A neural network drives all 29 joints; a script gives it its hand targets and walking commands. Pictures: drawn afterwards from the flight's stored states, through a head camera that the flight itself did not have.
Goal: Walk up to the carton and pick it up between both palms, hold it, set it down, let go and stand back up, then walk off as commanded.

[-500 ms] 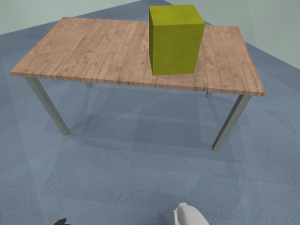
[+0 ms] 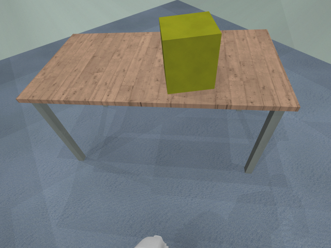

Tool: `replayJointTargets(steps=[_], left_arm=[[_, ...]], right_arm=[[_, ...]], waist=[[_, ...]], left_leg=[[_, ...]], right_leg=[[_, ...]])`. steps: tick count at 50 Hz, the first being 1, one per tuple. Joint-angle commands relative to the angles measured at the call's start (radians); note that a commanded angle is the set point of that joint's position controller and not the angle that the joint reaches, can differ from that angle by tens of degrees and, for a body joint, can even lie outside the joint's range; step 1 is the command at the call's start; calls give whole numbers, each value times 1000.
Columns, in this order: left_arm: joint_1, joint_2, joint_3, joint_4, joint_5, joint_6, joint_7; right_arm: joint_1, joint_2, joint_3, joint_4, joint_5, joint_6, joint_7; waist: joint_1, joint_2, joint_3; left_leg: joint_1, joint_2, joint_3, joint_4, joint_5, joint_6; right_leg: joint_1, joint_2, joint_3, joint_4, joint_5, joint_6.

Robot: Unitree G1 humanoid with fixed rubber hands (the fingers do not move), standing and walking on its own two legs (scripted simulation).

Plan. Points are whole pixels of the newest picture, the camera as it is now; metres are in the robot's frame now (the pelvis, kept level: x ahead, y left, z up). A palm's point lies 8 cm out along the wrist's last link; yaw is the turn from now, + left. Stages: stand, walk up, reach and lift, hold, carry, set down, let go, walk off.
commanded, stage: walk off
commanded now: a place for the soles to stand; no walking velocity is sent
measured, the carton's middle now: (187, 54) +0.86 +0.01 +0.00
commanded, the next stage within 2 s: none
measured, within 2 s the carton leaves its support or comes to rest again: neither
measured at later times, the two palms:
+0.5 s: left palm (59, 247) +0.13 +0.33 -0.12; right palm out of the picture +0.16 -0.26 -0.12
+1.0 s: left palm out of the picture +0.05 +0.28 -0.07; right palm out of the picture +0.07 -0.31 -0.13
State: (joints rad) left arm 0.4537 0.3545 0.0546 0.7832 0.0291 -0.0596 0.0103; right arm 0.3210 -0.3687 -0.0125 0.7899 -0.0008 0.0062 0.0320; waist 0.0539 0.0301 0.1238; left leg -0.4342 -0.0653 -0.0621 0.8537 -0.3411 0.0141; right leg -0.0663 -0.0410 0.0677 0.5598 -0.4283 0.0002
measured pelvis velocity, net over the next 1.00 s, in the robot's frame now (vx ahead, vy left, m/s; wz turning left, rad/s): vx -0.01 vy -0.03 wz -0.01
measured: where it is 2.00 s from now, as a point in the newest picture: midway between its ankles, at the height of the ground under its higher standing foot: outside the picture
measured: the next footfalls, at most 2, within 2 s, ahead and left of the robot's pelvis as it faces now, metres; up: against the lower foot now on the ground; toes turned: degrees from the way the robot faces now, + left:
left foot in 0.16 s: +0.20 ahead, +0.15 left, +0.00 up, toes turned -4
right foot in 0.62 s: +0.13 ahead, -0.10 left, +0.00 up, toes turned +3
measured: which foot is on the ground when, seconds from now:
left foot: up 0.00-0.14, down 0.16-0.64, up 0.66-1.00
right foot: down 0.00-0.16, up 0.18-0.60, down 0.62-1.00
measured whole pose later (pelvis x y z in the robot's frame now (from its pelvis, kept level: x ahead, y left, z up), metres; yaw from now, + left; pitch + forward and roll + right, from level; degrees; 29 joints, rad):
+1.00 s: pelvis -0.01 -0.03 +0.00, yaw +0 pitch -3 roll +5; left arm 0.24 0.35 0.05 0.78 0.03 0.01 0.01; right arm 0.24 -0.36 -0.01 0.81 0.00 0.06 -0.01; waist 0.05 0.02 0.15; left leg -0.34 -0.10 -0.06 0.99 -0.49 0.00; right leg -0.38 0.01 0.06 0.61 -0.24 -0.05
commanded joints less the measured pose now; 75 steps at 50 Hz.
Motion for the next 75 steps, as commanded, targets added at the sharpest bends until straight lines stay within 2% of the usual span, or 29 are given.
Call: replayJointTargets(steps=[1, 2, 5, 6, 7, 8, 9, 10, 12, 15, 21, 26, 29, 30, 31, 32, 35, 37, 39, 43, 51, 55, 57, 58, 59, 60, 64, 69, 75], left_arm=[[-12, 270, 75, -17, -5, -22, 25], [-41, 257, 67, -13, -7, -17, 21], [-162, 263, 61, -50, -9, -7, 24], [-128, 251, 58, -43, -8, -5, 28], [-98, 208, 44, -49, -14, 9, 25], [-15, 195, 42, -25, -13, 26, 27], [13, 209, 41, -33, -24, 33, 32], [16, 239, 52, -6, -17, 37, 31], [-4, 255, 70, 28, -16, 44, 14], [-42, 247, 78, 0, -4, 60, 16], [-62, 244, 80, -30, -8, 83, 18], [-68, 250, 96, -38, -4, 95, 4], [-22, 247, 101, 11, -2, 81, -4], [-15, 253, 90, 15, 0, 69, 4], [-104, 328, 85, -15, 12, 65, 8], [-260, 380, 101, -58, 14, 65, 5], [-286, 331, 95, -79, 7, 48, 29], [-273, 294, 94, -68, -4, 44, 25], [-238, 290, 104, -62, -7, 39, 23], [-217, 281, 97, -21, -11, 32, 19], [-221, 289, 99, -1, 1, 47, 6], [-295, 300, 96, -12, 4, 68, 4], [-274, 270, 86, 13, 6, 81, 11], [-249, 246, 85, 20, -4, 79, 14], [-238, 219, 70, 17, -13, 71, 22], [-257, 254, 88, -6, -4, 73, 29], [-169, 279, 95, 27, -1, 54, 3], [-203, 278, 87, -10, 6, 33, -1], [-220, 256, 63, -5, -2, 2, 5]], right_arm=[[-132, -195, -103, -65, -24, -28, 3], [-147, -186, -98, -54, -26, -31, -1], [88, -209, -119, 9, -14, -46, -17], [130, -232, -127, 9, -14, -54, -25], [128, -286, -128, 14, -20, -55, -35], [31, -310, -116, -26, -16, -53, -40], [-59, -333, -110, -48, -18, -55, -42], [-83, -304, -101, -48, -13, -49, -39], [-84, -263, -84, -41, -11, -49, -44], [-56, -254, -89, -69, -8, -53, -60], [-91, -278, -100, -86, -7, -39, -91], [-200, -292, -104, -98, -15, -19, -96], [-291, -261, -97, -108, -21, -2, -89], [-256, -223, -87, -99, -17, 10, -85], [-166, -170, -71, -79, 3, 22, -74], [-81, -183, -83, -43, 2, 30, -82], [-94, -224, -89, -22, 6, 42, -75], [-56, -230, -91, 4, 8, 42, -62], [-21, -234, -98, 5, 2, 39, -55], [4, -241, -101, 47, -4, 31, -44], [45, -214, -103, 58, -10, 9, -22], [187, -197, -110, 102, -7, 9, -16], [201, -188, -111, 77, -24, 7, -21], [143, -214, -113, 42, -40, 3, -25], [35, -241, -107, -6, -47, -2, -27], [-73, -288, -117, -26, -42, -19, -33], [-96, -233, -106, -75, -35, -37, -33], [34, -275, -136, -48, -32, -44, -21], [117, -248, -124, -43, -23, -51, -27]], waist=[[-6, -230, 3], [-12, -213, 53], [-159, -105, -46], [-177, -85, -97], [-165, 92, -105], [-69, 161, -100], [-44, 140, -123], [-29, 127, -66], [-30, 142, -73], [-40, 40, -87], [-46, 61, -86], [-14, 117, -61], [58, 82, -37], [44, -40, -17], [-16, -332, 0], [-69, -290, 2], [-54, -146, 50], [-61, -179, 17], [-55, -177, -69], [-46, -183, -130], [-47, -237, -143], [-135, -193, -176], [-157, -83, -130], [-150, 87, -59], [-122, 115, -2], [-88, 56, 78], [-62, 55, 15], [-125, 111, -22], [-150, 90, -90]], left_leg=[[-101, 96, 17, -64, -18, -24], [-60, 94, 32, -111, -6, -27], [400, 62, 58, -312, 239, 35], [475, 84, -31, -313, 229, 57], [472, 202, -222, -368, 323, 111], [317, 354, -457, -447, 329, 154], [190, 397, -520, -507, 238, 218], [88, 360, -476, -517, 81, 208], [117, 305, -383, -483, 147, 192], [168, 372, -432, -427, 415, 249], [161, 416, -376, -323, 654, 297], [-30, 415, -310, -365, 345, 266], [-161, 255, -159, -215, 67, 132], [-170, 176, -91, -47, -21, 97], [-234, -37, 53, 209, -195, 49], [-154, -104, -79, 377, -268, 13], [-190, -85, -169, 472, -87, -2], [-181, -44, -118, 416, -5, -11], [-168, -38, -97, 433, 0, -23], [-93, -7, -67, 197, -56, -38], [132, 19, 74, -145, -213, 0], [371, -12, 164, -362, -81, 47], [368, 34, 19, -495, -194, 83], [293, 130, -209, -566, -312, 122], [147, 292, -489, -653, -421, 163], [-41, 338, -567, -752, -505, 162], [116, 221, -369, -660, -283, 87], [354, 271, -408, -616, -202, 106], [560, 241, -289, -425, 579, 112]], right_leg=[[56, -183, 136, -130, 713, -185], [-31, -165, 107, -116, 709, -174], [-255, -72, 4, 173, 693, -107], [-299, -49, 13, 319, 622, -88], [-400, 48, -15, 520, 280, -59], [-356, 103, 33, 593, -113, -48], [-305, 98, 81, 642, -131, -52], [-272, 51, 81, 601, -125, -42], [-311, 45, 49, 562, -132, -31], [-412, 87, 77, 645, -128, -31], [-466, 102, 83, 660, -105, -20], [-318, 48, 11, 512, -35, -32], [-112, 19, 2, 81, 135, -53], [-156, -22, 133, -62, 54, -71], [-273, -199, 470, -191, 148, -137], [-415, -282, 655, -295, 119, -160], [-360, -200, 518, -280, 44, -63], [-287, -119, 413, -253, -48, -8], [-185, -134, 398, -253, -161, -66], [-70, -139, 368, -315, -346, -49], [-151, -134, 240, -337, -251, -125], [-244, -104, 158, -345, -228, -51], [-306, -67, 123, -131, -195, -32], [-424, -4, 67, 123, -241, -35], [-505, 84, 28, 336, -112, 3], [-441, 91, 104, 380, -31, 4], [-396, 66, 69, 367, 89, 10], [-493, 52, 6, 269, 20, -3], [-502, 36, -79, 145, 47, -39]])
